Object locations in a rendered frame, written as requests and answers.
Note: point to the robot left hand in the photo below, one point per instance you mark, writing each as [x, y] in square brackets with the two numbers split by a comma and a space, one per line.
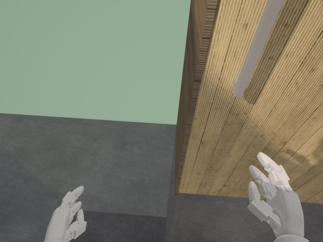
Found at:
[59, 226]

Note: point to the handle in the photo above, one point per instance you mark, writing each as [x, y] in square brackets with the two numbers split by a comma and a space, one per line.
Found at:
[263, 30]

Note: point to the wardrobe door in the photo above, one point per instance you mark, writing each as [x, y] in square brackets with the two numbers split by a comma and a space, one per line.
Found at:
[280, 113]

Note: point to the robot right hand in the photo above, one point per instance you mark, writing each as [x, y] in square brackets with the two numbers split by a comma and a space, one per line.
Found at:
[289, 217]

